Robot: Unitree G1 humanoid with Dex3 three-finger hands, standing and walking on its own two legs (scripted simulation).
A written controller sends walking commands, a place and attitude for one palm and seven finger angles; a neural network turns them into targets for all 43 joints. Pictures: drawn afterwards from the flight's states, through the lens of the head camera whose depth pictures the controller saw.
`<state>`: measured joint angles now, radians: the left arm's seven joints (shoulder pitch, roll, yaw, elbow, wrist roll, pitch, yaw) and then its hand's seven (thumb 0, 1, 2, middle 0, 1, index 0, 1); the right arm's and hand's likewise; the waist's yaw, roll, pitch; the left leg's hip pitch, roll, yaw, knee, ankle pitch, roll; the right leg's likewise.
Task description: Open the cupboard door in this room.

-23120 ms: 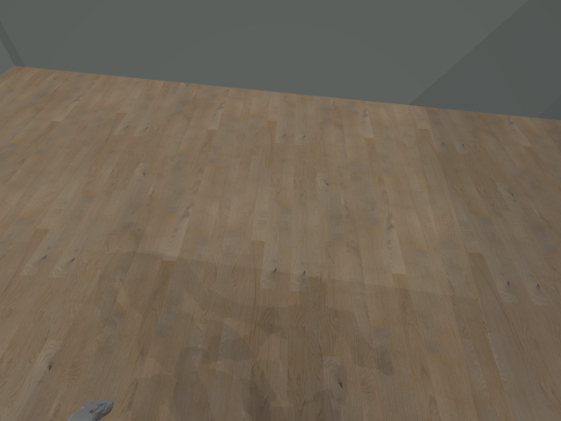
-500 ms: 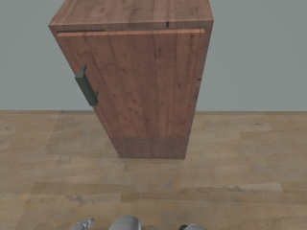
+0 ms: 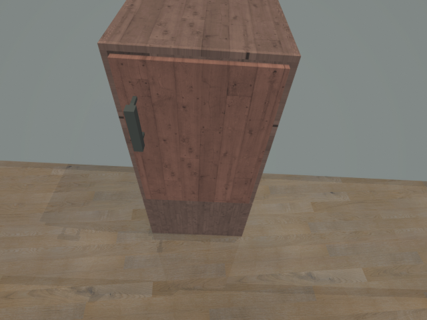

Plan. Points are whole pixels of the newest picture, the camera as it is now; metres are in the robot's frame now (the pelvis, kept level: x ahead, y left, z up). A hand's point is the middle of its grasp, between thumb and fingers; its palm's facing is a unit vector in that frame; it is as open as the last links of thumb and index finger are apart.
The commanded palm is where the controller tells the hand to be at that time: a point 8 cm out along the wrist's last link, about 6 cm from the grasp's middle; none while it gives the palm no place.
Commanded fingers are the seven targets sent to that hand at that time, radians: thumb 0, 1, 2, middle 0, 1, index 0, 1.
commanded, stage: look again from close up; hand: left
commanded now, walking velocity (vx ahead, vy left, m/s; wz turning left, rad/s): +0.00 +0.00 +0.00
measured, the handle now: (136, 124) +0.57 +0.23 +0.00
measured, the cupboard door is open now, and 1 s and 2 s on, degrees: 0 0 0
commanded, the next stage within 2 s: raise the hand with hooked fingers in 0.52 s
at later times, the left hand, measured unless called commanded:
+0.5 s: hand out of the picture +0.00 +0.12 -0.18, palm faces +0.04 -0.98 -0.19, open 7.3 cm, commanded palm none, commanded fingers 0.00 0.90 0.90 -0.20 -0.30 -0.20 -0.30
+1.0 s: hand (165, 292) +0.18 +0.10 -0.03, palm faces -0.08 -1.00 +0.05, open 8.3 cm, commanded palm +0.12 +0.19 -0.06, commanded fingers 0.00 0.43 0.70 -0.23 -0.60 -0.23 -0.60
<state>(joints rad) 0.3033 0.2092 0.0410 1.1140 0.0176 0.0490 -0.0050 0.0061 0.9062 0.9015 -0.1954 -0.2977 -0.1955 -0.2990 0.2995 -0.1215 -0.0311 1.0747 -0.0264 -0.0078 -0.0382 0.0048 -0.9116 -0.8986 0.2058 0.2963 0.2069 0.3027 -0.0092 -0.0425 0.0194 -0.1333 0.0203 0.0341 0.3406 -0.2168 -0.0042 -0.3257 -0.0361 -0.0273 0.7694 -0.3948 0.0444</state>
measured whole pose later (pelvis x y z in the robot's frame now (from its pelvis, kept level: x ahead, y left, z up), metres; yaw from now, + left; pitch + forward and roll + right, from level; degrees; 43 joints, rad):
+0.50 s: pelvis +0.00 -0.04 -0.01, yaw +1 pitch -2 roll +0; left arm 0.32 0.14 0.00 1.10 0.02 -0.02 0.04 0.01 0.93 0.90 -0.20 -0.30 -0.20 -0.30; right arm 0.30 -0.15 0.00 1.09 -0.02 0.00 -0.03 0.02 -0.94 -0.90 0.20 0.30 0.20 0.30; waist -0.01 0.01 -0.02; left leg -0.20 0.04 0.05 0.51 -0.28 -0.01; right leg -0.16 0.02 -0.08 0.50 -0.30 -0.05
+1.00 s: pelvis -0.05 -0.04 -0.07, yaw +1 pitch +8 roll +1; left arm 0.29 0.13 0.05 0.18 -0.20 -0.49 -0.25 0.01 0.67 0.79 -0.21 -0.46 -0.21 -0.46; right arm 0.17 -0.26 -0.05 0.55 0.01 -0.28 -0.02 0.01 -0.91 -0.90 0.20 0.30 0.20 0.30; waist -0.02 -0.04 -0.11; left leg -0.72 0.01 0.04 0.99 -0.42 0.00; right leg -0.70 0.00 -0.06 1.02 -0.47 -0.06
